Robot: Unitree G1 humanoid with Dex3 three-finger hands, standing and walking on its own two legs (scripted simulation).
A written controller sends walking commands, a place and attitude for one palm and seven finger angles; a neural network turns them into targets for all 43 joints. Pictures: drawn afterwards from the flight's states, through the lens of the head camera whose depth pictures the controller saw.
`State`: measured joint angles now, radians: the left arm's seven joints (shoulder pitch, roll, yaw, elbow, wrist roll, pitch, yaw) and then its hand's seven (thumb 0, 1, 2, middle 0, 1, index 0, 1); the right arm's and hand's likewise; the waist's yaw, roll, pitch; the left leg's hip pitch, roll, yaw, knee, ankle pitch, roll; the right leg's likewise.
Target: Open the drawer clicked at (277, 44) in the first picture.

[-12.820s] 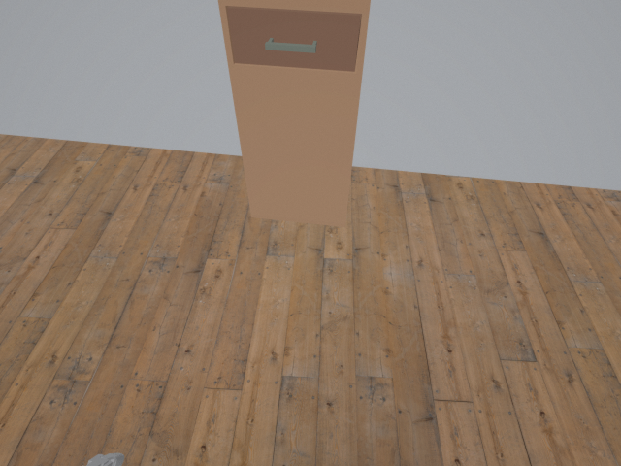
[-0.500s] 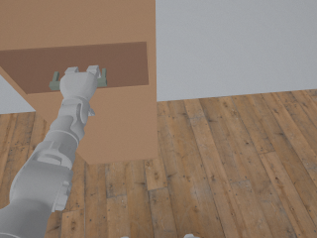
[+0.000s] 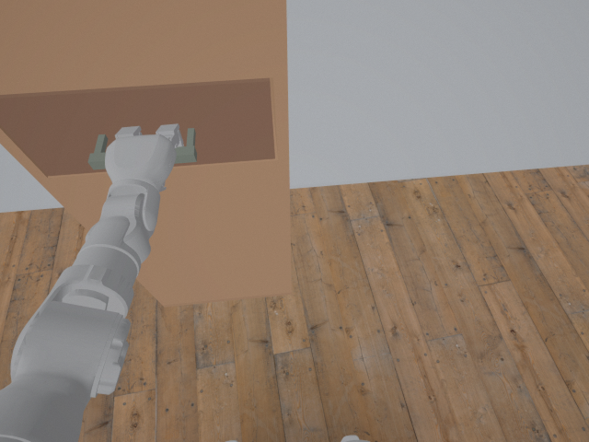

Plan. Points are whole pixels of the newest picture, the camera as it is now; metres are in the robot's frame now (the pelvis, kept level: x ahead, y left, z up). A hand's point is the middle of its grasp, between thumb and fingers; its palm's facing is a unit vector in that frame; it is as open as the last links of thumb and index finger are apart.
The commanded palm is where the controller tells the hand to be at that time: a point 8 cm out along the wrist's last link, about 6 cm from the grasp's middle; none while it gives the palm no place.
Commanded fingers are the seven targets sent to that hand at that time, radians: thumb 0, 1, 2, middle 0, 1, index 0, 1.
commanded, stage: pull the drawer open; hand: left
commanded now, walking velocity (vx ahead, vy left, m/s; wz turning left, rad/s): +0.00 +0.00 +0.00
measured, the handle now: (145, 148) +0.54 +0.20 +0.05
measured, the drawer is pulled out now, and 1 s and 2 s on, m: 0.00 0.12 0.24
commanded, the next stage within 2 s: none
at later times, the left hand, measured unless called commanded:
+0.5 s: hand (154, 207) +0.44 +0.18 +0.03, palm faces -0.02 -0.04 -1.00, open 5.1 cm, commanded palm +0.40 +0.18 +0.08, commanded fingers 0.00 0.90 0.90 -0.40 -1.35 -0.40 -1.35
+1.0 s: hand (149, 255) +0.37 +0.18 +0.03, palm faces +0.00 -0.05 -1.00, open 5.2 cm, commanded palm +0.34 +0.18 +0.08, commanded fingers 0.00 0.90 0.90 -0.40 -1.35 -0.40 -1.35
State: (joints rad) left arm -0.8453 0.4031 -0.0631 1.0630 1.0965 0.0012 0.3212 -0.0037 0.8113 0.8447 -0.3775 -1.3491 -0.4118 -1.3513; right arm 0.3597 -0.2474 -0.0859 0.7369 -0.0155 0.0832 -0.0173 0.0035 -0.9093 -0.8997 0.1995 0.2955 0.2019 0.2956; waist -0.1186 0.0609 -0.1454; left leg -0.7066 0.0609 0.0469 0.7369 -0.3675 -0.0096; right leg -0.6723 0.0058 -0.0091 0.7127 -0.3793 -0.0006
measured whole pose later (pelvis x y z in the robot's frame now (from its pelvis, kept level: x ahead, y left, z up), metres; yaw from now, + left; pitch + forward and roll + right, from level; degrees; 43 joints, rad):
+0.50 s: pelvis +0.01 +0.00 +0.01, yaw +0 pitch +16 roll +0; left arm -0.58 0.31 -0.13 0.78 1.07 0.08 0.33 0.00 0.81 0.83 -0.33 -1.35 -0.40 -1.35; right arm 0.29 -0.24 -0.09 0.70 0.00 0.12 0.01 0.01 -0.91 -0.90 0.20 0.30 0.20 0.30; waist -0.05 0.06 -0.15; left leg -0.58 0.05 0.05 0.67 -0.37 -0.01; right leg -0.55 0.00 0.00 0.65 -0.38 0.00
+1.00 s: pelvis +0.01 -0.01 +0.01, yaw +1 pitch +11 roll +1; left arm -0.32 0.29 -0.18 0.52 1.07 0.08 0.31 0.01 0.80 0.83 -0.34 -1.35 -0.41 -1.35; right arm 0.19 -0.24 -0.07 0.67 0.01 0.11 -0.02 0.01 -0.91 -0.90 0.20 0.30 0.20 0.30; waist 0.01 0.07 -0.12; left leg -0.48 0.04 0.03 0.64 -0.35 -0.03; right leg -0.46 -0.01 -0.02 0.66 -0.39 -0.02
